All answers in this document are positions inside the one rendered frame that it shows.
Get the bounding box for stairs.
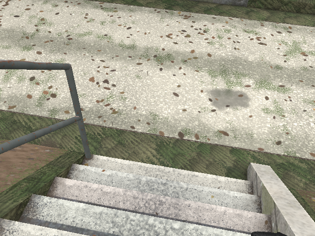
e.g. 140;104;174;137
0;154;273;236

